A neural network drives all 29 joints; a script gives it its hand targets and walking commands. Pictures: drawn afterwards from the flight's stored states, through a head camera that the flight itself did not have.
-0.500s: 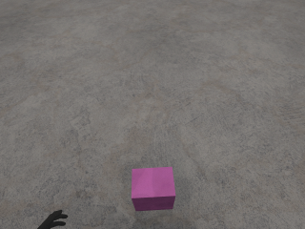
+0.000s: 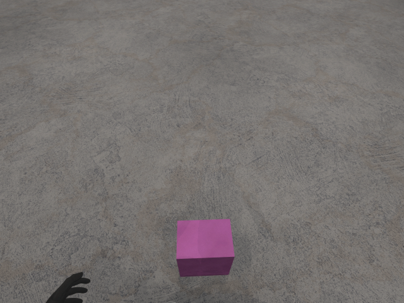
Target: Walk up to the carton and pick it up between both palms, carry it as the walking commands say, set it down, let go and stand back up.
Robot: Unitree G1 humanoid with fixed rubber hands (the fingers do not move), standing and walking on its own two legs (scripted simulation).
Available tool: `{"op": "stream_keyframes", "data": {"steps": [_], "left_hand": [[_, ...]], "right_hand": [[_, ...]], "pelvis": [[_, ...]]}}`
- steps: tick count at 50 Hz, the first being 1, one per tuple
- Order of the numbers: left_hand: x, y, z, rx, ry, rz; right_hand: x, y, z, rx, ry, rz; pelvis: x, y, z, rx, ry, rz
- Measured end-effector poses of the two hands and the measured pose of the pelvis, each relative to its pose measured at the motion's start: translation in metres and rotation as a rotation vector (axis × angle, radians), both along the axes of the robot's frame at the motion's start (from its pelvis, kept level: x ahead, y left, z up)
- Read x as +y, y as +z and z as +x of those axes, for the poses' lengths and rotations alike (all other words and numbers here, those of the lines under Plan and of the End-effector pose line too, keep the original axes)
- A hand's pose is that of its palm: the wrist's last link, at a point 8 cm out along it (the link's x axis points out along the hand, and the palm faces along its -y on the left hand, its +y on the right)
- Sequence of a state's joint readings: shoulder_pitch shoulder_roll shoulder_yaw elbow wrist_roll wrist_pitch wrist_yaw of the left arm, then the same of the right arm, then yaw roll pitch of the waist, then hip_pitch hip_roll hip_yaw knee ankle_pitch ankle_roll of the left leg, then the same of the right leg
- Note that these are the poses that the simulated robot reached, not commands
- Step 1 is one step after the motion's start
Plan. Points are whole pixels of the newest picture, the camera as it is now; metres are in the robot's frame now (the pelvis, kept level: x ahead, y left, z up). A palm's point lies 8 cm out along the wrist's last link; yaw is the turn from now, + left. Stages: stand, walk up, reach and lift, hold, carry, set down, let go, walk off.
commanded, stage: walk up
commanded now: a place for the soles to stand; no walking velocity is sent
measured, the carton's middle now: (204, 249) +0.45 +0.02 -0.61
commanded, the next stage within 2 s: none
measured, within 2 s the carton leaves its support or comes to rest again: neither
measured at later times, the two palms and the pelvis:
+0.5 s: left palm out of the picture +0.14 +0.30 -0.08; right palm out of the picture +0.09 -0.34 -0.07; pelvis +0.00 +0.00 +0.00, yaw +1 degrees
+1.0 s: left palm out of the picture +0.13 +0.31 -0.08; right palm out of the picture +0.09 -0.33 -0.07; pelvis +0.00 +0.00 +0.00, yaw +1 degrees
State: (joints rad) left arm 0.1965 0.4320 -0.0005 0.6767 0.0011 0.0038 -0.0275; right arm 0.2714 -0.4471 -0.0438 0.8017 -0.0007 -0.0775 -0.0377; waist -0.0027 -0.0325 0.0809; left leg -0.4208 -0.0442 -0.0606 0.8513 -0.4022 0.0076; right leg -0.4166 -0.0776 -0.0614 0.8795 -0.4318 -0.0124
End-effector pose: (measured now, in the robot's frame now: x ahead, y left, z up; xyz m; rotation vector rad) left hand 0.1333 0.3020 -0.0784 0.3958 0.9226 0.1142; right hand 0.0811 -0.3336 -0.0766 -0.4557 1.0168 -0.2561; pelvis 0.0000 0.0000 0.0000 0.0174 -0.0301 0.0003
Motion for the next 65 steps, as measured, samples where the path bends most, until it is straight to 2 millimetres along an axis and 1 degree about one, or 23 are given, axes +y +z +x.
{"op": "stream_keyframes", "data": {"steps": [5, 9, 12, 16, 22, 25, 28, 32, 35, 41, 46, 52, 56, 59, 65], "left_hand": [[0.004, -0.001, 0.001, -0.002, 0.002, -0.005], [0.001, -0.002, 0.001, 0.002, 0.003, -0.003], [-0.002, 0.0, 0.001, 0.004, 0.002, 0.001], [0.0, 0.0, 0.002, -0.002, 0.002, -0.002], [0.0, -0.001, 0.002, -0.006, 0.005, -0.004], [-0.002, 0.0, 0.002, -0.007, 0.004, -0.002], [0.001, 0.0, 0.001, -0.009, 0.007, -0.002], [0.005, -0.001, 0.001, -0.009, 0.009, -0.006], [0.004, -0.001, 0.0, -0.006, 0.009, -0.005], [0.004, 0.0, 0.001, -0.006, 0.011, -0.003], [0.008, 0.0, 0.002, -0.013, 0.012, -0.006], [0.004, 0.001, 0.002, -0.013, 0.013, -0.004], [0.005, 0.001, 0.002, -0.017, 0.014, -0.004], [0.006, 0.001, 0.002, -0.018, 0.014, -0.005], [0.003, 0.002, 0.002, -0.021, 0.013, -0.002]], "right_hand": [[0.004, 0.002, -0.003, 0.002, 0.004, -0.005], [-0.002, 0.002, -0.007, 0.018, 0.007, -0.01], [-0.005, 0.001, -0.003, 0.019, 0.007, -0.006], [-0.002, 0.002, 0.003, 0.003, 0.01, -0.006], [-0.002, 0.003, 0.003, 0.001, 0.019, -0.01], [-0.002, 0.003, 0.008, -0.006, 0.023, -0.007], [0.001, 0.003, 0.012, -0.014, 0.027, -0.006], [0.005, 0.004, 0.009, -0.013, 0.029, -0.008], [0.003, 0.003, 0.006, -0.002, 0.027, -0.009], [0.004, 0.003, 0.013, -0.006, 0.032, -0.005], [0.009, 0.004, 0.012, -0.011, 0.034, -0.005], [0.003, 0.004, 0.013, -0.009, 0.036, -0.009], [0.005, 0.004, 0.016, -0.014, 0.037, -0.007], [0.007, 0.004, 0.013, -0.015, 0.037, -0.005], [0.002, 0.003, 0.011, -0.005, 0.036, -0.005]], "pelvis": [[0.004, 0.0, 0.0, 0.0, 0.002, -0.005], [0.0, 0.0, 0.001, 0.002, 0.005, -0.006], [-0.003, 0.0, 0.001, 0.002, 0.005, -0.002], [-0.001, 0.001, 0.002, 0.003, 0.005, -0.004], [-0.001, 0.0, 0.001, 0.003, 0.009, -0.007], [-0.003, 0.001, 0.001, 0.003, 0.009, -0.005], [0.0, 0.001, 0.0, 0.002, 0.012, -0.005], [0.003, 0.0, 0.0, 0.002, 0.013, -0.009], [0.002, 0.0, 0.0, 0.003, 0.014, -0.008], [0.002, 0.001, 0.001, 0.004, 0.016, -0.006], [0.005, 0.001, 0.002, 0.004, 0.017, -0.009], [0.001, 0.001, 0.001, 0.003, 0.018, -0.007], [0.003, 0.001, 0.002, 0.004, 0.019, -0.007], [0.004, 0.0, 0.002, 0.004, 0.02, -0.008], [0.0, 0.0, 0.001, 0.002, 0.02, -0.006]]}}
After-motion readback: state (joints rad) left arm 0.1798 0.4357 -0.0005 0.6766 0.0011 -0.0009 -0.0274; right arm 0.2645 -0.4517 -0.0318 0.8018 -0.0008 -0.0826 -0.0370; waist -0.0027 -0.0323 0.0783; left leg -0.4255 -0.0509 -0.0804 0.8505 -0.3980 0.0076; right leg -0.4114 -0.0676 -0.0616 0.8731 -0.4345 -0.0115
